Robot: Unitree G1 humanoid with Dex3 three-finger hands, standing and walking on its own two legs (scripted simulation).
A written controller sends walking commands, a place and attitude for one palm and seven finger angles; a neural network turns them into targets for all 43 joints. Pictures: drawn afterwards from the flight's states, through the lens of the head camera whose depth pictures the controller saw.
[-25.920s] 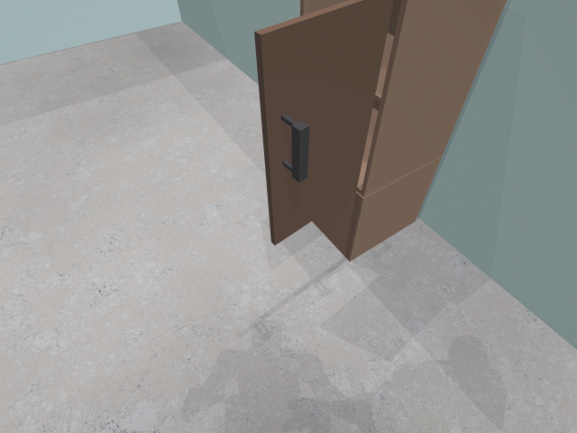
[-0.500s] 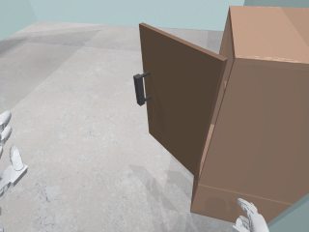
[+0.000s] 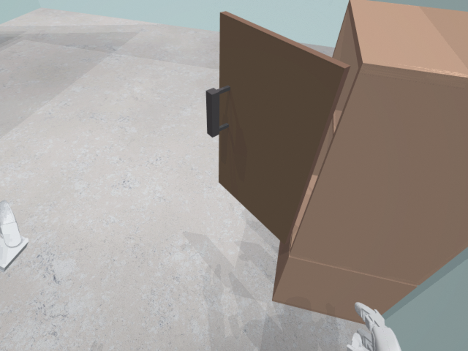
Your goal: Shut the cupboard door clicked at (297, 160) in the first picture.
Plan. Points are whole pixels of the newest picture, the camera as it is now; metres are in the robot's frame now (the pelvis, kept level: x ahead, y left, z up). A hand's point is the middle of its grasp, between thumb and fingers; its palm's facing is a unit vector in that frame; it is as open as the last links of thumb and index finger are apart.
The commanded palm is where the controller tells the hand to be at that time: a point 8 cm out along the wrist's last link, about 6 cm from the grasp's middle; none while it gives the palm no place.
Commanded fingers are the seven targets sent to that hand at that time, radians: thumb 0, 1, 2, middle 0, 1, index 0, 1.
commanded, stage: step back with the hand held close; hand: left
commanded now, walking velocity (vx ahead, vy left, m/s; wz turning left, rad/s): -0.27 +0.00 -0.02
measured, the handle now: (219, 111) +0.72 +0.09 +0.03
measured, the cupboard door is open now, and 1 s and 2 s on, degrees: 53 53 53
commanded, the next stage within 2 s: stop stepping back and stand still in 0.80 s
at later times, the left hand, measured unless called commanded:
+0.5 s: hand out of the picture +0.13 +0.27 +0.18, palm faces +0.54 -0.71 -0.45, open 7.4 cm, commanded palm +0.07 +0.30 +0.19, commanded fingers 0.00 0.90 0.90 -0.20 -0.30 -0.20 -0.30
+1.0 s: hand out of the picture +0.08 +0.27 +0.19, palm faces +0.43 -0.82 -0.38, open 7.4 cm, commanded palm +0.00 +0.31 +0.19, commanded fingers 0.00 0.90 0.90 -0.20 -0.30 -0.20 -0.30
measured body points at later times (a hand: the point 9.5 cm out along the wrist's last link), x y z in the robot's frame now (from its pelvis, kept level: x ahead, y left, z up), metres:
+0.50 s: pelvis -0.05 -0.01 -0.01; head -0.04 +0.01 +0.44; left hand +0.10 +0.31 +0.21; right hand +0.13 -0.25 -0.09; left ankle +0.04 +0.10 -0.71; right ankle +0.07 -0.14 -0.72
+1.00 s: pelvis -0.14 +0.01 +0.01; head -0.14 +0.04 +0.46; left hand +0.05 +0.31 +0.21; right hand +0.06 -0.21 -0.05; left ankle -0.01 +0.10 -0.72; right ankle -0.16 -0.15 -0.72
